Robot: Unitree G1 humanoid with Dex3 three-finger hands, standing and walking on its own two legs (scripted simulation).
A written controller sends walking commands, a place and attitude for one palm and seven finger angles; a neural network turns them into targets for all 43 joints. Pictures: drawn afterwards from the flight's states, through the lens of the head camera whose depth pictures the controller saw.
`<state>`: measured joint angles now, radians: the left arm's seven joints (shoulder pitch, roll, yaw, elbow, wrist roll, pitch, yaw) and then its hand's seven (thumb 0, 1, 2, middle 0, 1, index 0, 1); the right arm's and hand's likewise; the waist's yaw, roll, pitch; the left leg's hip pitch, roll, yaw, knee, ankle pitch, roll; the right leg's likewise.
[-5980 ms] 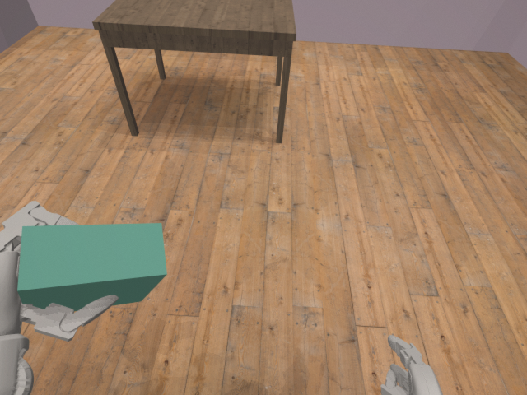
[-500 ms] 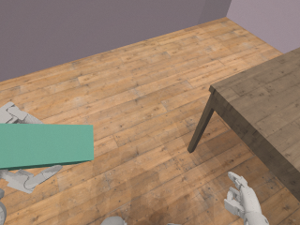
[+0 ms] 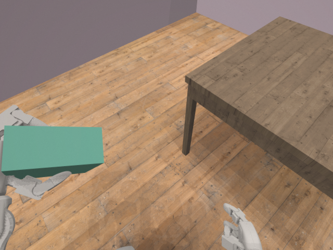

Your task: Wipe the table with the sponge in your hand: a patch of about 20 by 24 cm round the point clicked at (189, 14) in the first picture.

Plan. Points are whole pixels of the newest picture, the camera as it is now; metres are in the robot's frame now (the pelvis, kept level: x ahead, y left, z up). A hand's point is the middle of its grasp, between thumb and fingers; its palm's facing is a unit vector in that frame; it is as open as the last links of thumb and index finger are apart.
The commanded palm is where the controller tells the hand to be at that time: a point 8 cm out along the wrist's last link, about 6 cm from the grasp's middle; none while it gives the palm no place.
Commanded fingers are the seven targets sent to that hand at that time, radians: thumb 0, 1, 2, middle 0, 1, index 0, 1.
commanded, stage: turn to face it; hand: left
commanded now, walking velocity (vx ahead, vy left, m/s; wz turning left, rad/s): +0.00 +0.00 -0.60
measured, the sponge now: (68, 154) +0.24 +0.21 +0.16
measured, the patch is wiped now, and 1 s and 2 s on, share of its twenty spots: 0.00 0.00 0.00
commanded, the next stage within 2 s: take the last steps up to it in 1.88 s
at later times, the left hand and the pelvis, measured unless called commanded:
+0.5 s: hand (75, 180) +0.19 +0.16 +0.18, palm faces +0.19 -0.89 -0.40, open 10.2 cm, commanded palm +0.15 +0.20 +0.19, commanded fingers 0.00 0.10 1.30 -1.20 -1.60 -1.20 -1.60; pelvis -0.08 -0.02 +0.01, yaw -16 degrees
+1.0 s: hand (190, 238) +0.13 -0.01 +0.19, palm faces -0.20 -0.80 -0.57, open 10.2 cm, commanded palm +0.10 +0.07 +0.19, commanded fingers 0.00 0.10 1.30 -1.20 -1.60 -1.20 -1.60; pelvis -0.18 -0.07 +0.01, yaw -34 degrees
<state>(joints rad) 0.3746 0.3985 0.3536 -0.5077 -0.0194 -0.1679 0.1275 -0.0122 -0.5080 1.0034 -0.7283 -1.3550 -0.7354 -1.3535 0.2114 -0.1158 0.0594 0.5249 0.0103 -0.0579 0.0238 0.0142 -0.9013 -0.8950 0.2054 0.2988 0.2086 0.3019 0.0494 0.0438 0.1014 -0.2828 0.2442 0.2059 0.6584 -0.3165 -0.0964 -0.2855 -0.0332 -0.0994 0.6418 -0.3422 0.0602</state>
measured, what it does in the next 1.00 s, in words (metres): walks backwards, turning right: left foot, then right foot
